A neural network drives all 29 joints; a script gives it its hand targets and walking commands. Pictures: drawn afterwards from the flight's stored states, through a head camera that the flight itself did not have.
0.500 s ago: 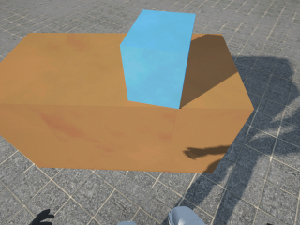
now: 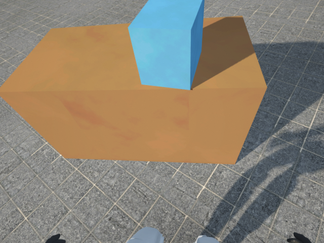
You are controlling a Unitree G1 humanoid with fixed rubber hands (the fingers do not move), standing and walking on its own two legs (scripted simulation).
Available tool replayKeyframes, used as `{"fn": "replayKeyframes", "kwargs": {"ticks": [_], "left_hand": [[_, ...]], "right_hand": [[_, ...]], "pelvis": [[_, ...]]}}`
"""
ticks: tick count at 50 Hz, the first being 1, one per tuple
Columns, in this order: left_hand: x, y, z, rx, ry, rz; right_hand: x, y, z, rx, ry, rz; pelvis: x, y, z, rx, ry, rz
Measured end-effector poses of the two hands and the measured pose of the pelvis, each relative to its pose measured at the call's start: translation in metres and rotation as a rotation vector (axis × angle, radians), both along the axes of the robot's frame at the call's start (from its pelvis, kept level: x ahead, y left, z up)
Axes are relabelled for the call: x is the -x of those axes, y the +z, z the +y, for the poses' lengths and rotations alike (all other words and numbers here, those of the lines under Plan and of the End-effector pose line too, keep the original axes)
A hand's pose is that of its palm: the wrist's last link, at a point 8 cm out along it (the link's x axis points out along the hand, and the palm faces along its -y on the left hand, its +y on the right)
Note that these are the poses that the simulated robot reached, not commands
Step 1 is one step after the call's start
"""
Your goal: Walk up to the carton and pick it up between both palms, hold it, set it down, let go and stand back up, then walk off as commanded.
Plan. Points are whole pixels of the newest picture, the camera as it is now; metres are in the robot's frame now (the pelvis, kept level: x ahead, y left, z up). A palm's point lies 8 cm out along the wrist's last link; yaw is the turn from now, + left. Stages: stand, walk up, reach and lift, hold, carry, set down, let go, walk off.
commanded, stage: walk off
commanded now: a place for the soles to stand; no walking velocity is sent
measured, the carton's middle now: (171, 41) +0.85 +0.02 +0.03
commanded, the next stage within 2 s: stand in 1.46 s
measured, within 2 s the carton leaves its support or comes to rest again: neither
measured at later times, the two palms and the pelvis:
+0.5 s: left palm out of the picture -0.02 +0.32 -0.08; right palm out of the picture +0.01 -0.32 -0.10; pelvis -0.12 +0.00 -0.02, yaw +0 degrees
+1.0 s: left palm out of the picture -0.10 +0.35 -0.08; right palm out of the picture -0.12 -0.29 -0.10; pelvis -0.21 +0.02 -0.01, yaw +2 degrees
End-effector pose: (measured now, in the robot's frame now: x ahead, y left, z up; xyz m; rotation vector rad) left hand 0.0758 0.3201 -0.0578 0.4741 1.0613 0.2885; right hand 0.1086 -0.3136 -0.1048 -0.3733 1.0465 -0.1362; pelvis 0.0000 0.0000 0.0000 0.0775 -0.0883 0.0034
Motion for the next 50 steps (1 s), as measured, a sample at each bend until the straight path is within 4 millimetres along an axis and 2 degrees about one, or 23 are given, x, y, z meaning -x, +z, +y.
{"fn": "replayKeyframes", "kwargs": {"ticks": [6, 9, 12, 14, 20, 24, 28, 36, 41, 47, 50], "left_hand": [[0.005, -0.003, 0.019, -0.009, -0.039, -0.048], [0.008, -0.012, 0.034, -0.008, -0.059, -0.079], [0.021, -0.019, 0.040, 0.003, -0.056, -0.069], [0.032, -0.019, 0.039, 0.010, -0.058, -0.054], [0.063, -0.024, 0.028, 0.017, -0.063, -0.006], [0.085, -0.025, 0.007, 0.015, -0.049, -0.016], [0.112, -0.011, -0.009, 0.017, -0.017, -0.028], [0.146, 0.002, -0.007, -0.022, -0.012, -0.037], [0.161, -0.004, 0.002, -0.006, -0.010, -0.058], [0.172, -0.020, 0.029, 0.006, -0.028, -0.072], [0.179, -0.018, 0.031, 0.014, -0.032, -0.062]], "right_hand": [[0.049, -0.002, 0.009, 0.015, -0.015, 0.037], [0.078, -0.005, 0.015, 0.037, -0.028, 0.055], [0.101, -0.002, 0.022, 0.037, -0.051, 0.055], [0.103, 0.003, 0.022, 0.040, -0.056, 0.038], [0.089, 0.014, 0.012, 0.053, -0.036, -0.054], [0.094, 0.006, -0.002, 0.035, -0.021, -0.081], [0.106, 0.004, -0.006, 0.008, -0.009, -0.085], [0.151, -0.004, -0.007, -0.020, -0.001, -0.033], [0.186, -0.005, -0.001, -0.011, -0.004, 0.011], [0.229, -0.005, 0.014, 0.026, -0.034, 0.049], [0.233, 0.003, 0.021, 0.018, -0.043, 0.031]], "pelvis": [[0.031, -0.006, 0.013, 0.023, 0.012, -0.020], [0.047, -0.016, 0.024, 0.053, 0.030, -0.015], [0.063, -0.016, 0.028, 0.062, 0.027, -0.044], [0.071, -0.013, 0.028, 0.064, 0.024, -0.041], [0.097, -0.012, 0.017, 0.065, 0.007, 0.030], [0.116, -0.016, -0.001, 0.053, 0.001, 0.033], [0.132, -0.008, -0.008, 0.017, -0.006, 0.014], [0.166, -0.004, -0.010, -0.001, 0.001, -0.008], [0.182, -0.007, -0.002, 0.023, 0.020, -0.024], [0.202, -0.016, 0.019, 0.058, 0.036, -0.030], [0.207, -0.011, 0.021, 0.059, 0.035, -0.031]]}}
